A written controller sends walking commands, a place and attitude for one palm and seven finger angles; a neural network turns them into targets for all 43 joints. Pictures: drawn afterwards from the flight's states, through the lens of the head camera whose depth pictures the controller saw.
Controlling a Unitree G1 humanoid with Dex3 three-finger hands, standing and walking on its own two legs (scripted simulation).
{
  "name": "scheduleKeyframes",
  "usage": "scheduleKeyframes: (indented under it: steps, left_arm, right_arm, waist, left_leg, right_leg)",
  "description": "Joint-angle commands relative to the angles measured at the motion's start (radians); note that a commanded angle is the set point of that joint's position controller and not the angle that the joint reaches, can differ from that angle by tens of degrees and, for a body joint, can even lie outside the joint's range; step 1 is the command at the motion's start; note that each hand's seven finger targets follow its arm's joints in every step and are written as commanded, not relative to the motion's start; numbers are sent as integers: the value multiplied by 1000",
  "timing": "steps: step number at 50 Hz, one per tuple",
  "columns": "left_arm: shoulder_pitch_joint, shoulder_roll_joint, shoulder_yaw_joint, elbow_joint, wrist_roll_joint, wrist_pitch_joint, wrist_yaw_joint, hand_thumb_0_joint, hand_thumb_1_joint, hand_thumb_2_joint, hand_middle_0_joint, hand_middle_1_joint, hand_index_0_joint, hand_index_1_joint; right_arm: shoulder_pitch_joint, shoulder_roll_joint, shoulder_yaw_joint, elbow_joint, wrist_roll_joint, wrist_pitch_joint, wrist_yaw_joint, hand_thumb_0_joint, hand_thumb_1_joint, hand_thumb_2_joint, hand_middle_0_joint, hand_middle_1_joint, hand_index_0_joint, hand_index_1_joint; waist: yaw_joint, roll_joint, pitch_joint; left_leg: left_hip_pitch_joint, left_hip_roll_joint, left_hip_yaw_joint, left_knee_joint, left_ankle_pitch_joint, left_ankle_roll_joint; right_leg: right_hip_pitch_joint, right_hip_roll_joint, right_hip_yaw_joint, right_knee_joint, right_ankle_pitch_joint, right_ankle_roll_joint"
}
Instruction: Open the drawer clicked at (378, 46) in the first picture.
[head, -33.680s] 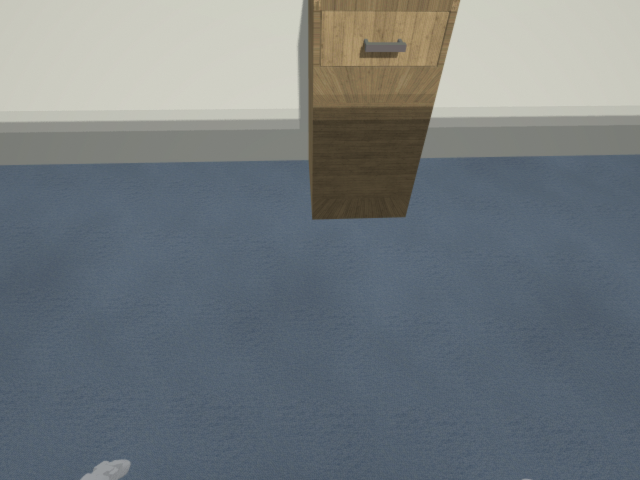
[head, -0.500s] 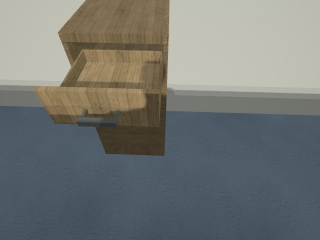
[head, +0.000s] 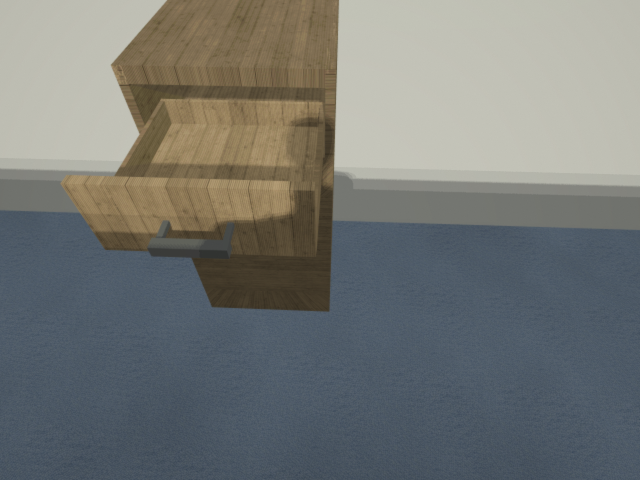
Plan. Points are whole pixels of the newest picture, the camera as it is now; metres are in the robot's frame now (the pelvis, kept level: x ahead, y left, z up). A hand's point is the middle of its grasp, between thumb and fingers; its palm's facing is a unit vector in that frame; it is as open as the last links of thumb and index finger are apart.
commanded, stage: look to check the result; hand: left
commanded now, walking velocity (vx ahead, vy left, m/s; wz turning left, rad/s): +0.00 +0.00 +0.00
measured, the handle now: (193, 238) +0.46 +0.24 +0.01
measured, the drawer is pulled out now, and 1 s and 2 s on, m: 0.30 0.30 0.30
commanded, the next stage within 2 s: stand and wait in 0.04 s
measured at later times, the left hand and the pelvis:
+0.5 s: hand out of the picture +0.00 +0.16 -0.17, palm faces +0.05 -0.98 -0.19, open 7.4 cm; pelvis +0.01 +0.00 +0.00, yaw +0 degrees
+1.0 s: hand out of the picture +0.01 +0.17 -0.17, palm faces +0.04 -0.98 -0.20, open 7.4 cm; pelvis +0.02 +0.00 +0.00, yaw +0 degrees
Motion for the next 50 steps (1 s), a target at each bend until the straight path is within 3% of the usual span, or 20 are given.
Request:
scheduleKeyframes:
  steps: [1,22,35,43,48,50]
  left_arm:
    - [87,101,23,-13,-2,-6,6,0,900,900,-200,-300,-200,-300]
    - [73,105,22,-12,-5,-9,7,0,900,900,-200,-300,-200,-300]
    - [66,116,25,-17,-4,-9,5,0,900,900,-200,-300,-200,-300]
    - [60,122,25,-20,-4,-12,6,0,900,900,-200,-300,-200,-300]
    - [59,125,24,-18,-4,-11,6,0,900,900,-200,-300,-200,-300]
    - [62,125,25,-17,-4,-11,4,0,900,900,-200,-300,-200,-300]
  right_arm:
    - [110,-67,-17,0,0,-4,-9,0,-900,-900,200,300,200,300]
    - [98,-81,-17,2,0,-12,-14,0,-900,-900,200,300,200,300]
    - [84,-88,-18,3,0,-13,-12,0,-900,-900,200,300,200,300]
    - [79,-94,-19,3,0,-13,-12,0,-900,-900,200,300,200,300]
    - [74,-93,-18,5,0,-12,-12,0,-900,-900,200,300,200,300]
    - [74,-97,-19,4,-1,-11,-11,0,-900,-900,200,300,200,300]
  waist:
    - [-3,-15,62]
    - [-5,4,26]
    - [-3,-18,38]
    - [-4,-15,22]
    - [-2,6,46]
    - [-2,-23,50]
  left_leg:
    - [-75,68,-50,-76,79,43]
    - [-48,82,-56,-89,151,40]
    - [-47,81,-57,-101,137,40]
    - [-35,83,-54,-100,152,39]
    - [-43,82,-53,-106,130,37]
    - [-47,79,-52,-106,118,37]
  right_leg:
    - [7,-134,139,-106,-11,10]
    - [64,-133,125,-76,127,7]
    - [60,-134,128,-82,110,9]
    - [70,-134,129,-79,138,9]
    - [56,-134,130,-88,107,9]
    - [53,-134,134,-92,92,10]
